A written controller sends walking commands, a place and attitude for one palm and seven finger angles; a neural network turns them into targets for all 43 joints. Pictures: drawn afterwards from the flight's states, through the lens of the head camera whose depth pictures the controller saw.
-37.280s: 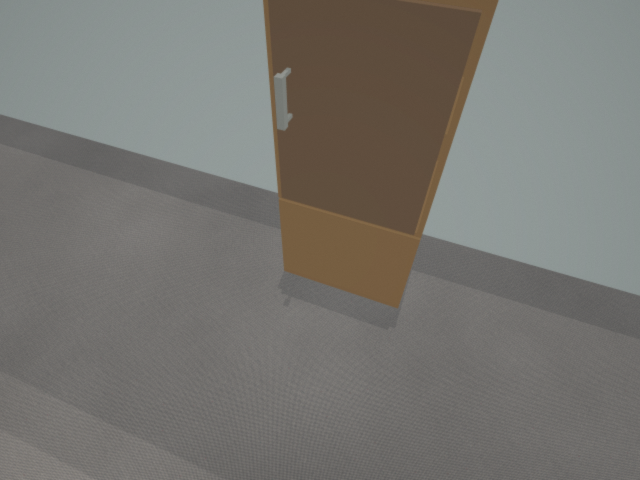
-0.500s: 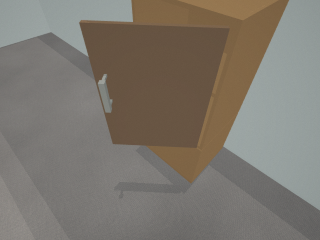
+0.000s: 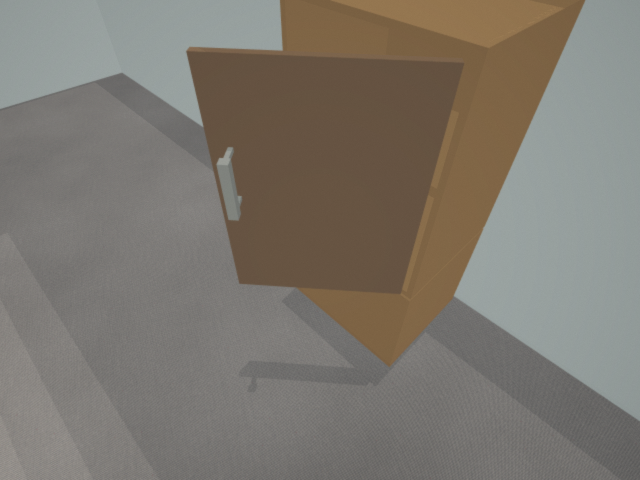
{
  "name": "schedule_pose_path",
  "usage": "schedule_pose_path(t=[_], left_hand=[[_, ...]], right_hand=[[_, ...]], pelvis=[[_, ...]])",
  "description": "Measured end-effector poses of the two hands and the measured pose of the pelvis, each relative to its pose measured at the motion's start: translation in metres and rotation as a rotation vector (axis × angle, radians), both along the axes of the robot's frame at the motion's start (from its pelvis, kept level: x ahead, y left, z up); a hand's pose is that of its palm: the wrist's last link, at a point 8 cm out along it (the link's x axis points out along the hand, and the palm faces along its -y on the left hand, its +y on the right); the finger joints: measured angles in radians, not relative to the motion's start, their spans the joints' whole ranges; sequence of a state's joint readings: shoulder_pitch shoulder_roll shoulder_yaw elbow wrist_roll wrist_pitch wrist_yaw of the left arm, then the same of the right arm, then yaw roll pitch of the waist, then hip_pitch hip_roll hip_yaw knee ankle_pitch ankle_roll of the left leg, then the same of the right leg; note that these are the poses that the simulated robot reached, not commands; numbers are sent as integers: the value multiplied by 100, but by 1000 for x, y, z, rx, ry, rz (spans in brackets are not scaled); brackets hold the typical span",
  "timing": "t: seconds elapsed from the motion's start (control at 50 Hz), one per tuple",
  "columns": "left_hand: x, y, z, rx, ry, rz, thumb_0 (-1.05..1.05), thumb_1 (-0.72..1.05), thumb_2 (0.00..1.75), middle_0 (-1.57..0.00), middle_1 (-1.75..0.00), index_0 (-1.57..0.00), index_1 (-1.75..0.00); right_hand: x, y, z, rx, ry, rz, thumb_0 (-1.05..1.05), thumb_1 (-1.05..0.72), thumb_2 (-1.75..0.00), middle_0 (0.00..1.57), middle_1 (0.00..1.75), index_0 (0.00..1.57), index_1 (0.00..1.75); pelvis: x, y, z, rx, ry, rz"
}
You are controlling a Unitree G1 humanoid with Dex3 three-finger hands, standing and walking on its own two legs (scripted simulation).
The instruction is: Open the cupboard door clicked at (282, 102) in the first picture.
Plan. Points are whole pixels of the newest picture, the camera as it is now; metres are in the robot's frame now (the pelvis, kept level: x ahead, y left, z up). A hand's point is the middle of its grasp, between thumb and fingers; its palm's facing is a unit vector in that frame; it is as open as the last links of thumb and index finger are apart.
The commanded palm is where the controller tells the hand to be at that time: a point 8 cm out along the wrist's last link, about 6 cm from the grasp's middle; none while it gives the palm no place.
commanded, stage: come to a stop and stand still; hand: left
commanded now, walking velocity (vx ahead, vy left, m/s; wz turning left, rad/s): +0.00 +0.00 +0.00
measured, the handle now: (232, 184) +0.62 +0.20 +0.01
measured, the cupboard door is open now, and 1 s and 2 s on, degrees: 41 41 41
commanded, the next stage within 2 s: look again from close up in 0.04 s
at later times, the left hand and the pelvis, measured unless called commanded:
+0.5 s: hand out of the picture +0.07 +0.22 -0.17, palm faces -0.02 -0.97 -0.23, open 7.4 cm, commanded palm none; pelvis +0.03 +0.02 +0.00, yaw +0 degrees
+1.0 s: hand out of the picture +0.07 +0.23 -0.17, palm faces -0.01 -0.97 -0.25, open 7.4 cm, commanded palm none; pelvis +0.04 +0.03 +0.00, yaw +0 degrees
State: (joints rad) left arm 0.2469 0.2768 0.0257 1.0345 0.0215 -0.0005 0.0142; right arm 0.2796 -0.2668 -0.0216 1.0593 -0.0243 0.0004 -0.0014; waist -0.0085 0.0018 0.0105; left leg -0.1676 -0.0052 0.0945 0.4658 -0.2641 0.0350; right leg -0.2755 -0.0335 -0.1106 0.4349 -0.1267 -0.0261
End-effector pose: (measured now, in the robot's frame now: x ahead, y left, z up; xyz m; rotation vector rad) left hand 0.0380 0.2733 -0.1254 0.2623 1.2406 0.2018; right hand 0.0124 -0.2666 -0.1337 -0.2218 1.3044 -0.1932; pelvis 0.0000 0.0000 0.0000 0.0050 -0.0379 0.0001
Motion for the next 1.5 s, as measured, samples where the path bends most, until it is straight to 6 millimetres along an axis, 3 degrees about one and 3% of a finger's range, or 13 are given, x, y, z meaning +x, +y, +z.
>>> schedule_pose_path(t=[0.12, 0.22, 0.4, 0.6, 0.8, 1.0, 1.24, 1.38, 1.5], left_hand=[[-4, 0, -4, -16, 38, 0, 0, 90, 90, -20, -30, -20, -30], [-1, -4, -8, -39, 57, -5, 0, 90, 90, -20, -30, -20, -30], [15, -10, -12, -71, 56, -15, 0, 90, 90, -20, -30, -21, -30], [35, -2, -11, -66, 30, -16, 0, 90, 90, -20, -30, -21, -30], [41, 9, -9, -50, 28, -7, 0, 90, 90, -20, -30, -21, -30], [30, 2, -15, -61, 64, -6, 0, 91, 90, -20, -30, -20, -30], [-2, -26, -10, -76, 152, 14, 0, 91, 90, -20, -30, -20, -30], [-3, -48, -9, -92, 165, 17, 0, 91, 90, -20, -30, -20, -30], [1, -60, -10, -93, 167, 18, 1, 92, 90, -20, -30, -21, -30]], right_hand=[[-11, 7, -1, 5, 48, -15, 0, -91, -90, 20, 30, 20, 30], [-7, 13, 1, 4, 60, -18, 0, -91, -90, 20, 30, 20, 30], [27, 22, 5, -2, 16, -2, 0, -91, -90, 20, 30, 20, 30], [69, 27, 10, -12, -53, 28, 0, -91, -90, 20, 30, 20, 30], [83, 27, 13, -27, -62, 40, 0, -91, -90, 20, 30, 20, 30], [69, 37, 8, -12, -27, 27, 0, -91, -90, 20, 30, 20, 30], [28, 71, -24, 131, 25, -3, 1, -93, -90, 20, 30, 20, 30], [0, 69, -25, 161, 102, -35, 1, -92, -90, 20, 30, 20, 30], [-12, 57, -22, 151, 145, -55, 0, -91, -90, 20, 30, 20, 30]], pelvis=[[4, 5, 1, 0, 3, -2], [10, 10, 2, -1, 4, -4], [21, 16, 4, -5, 3, -6], [32, 21, 5, -10, 0, -5], [39, 24, 5, -13, -4, -1], [41, 27, 4, -13, 2, -4], [41, 21, -2, 4, -6, -21], [41, 8, 0, 11, 5, -27], [43, -5, 1, 13, 8, -27]])
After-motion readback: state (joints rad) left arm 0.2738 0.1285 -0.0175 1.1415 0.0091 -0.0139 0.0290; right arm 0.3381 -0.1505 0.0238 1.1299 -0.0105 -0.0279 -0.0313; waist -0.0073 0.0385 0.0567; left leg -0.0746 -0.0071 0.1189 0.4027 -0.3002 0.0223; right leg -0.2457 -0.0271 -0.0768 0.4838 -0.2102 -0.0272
